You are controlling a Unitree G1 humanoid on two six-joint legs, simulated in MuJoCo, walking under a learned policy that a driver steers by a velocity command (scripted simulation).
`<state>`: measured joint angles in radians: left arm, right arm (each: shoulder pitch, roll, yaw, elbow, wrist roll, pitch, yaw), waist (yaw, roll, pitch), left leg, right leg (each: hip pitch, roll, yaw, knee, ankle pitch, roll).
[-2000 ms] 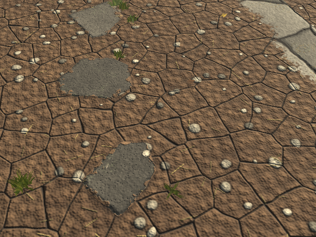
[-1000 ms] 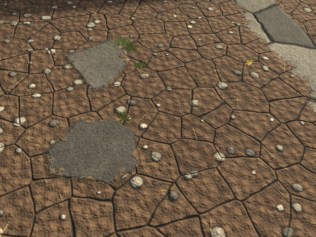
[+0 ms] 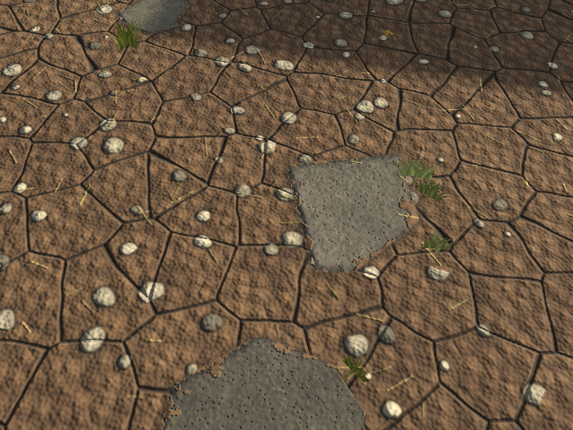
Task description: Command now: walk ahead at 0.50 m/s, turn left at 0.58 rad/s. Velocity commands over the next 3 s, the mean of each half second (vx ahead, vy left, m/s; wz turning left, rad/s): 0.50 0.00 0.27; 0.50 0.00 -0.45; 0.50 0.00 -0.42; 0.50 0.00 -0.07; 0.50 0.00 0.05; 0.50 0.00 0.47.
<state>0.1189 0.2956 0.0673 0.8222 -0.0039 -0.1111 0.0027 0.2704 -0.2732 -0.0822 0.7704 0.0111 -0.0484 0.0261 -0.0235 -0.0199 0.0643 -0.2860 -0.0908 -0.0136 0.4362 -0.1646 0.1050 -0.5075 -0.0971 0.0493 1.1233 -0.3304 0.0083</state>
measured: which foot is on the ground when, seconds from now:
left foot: down 0.00-0.34, up 0.36-0.78, down 0.80-1.00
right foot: up 0.00-0.30, down 0.32-0.80, up 0.82-1.00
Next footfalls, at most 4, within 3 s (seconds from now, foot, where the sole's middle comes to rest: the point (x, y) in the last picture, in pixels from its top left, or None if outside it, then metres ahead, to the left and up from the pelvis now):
0.32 right None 0.38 -0.13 -0.78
0.80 left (237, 360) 0.61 0.11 -0.78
1.30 right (364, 282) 0.83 -0.22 -0.78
1.82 left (319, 178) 1.20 -0.12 -0.78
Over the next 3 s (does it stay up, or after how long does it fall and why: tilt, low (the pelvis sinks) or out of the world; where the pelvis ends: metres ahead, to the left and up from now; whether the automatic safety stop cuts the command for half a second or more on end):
stays up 1.61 -0.38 -0.02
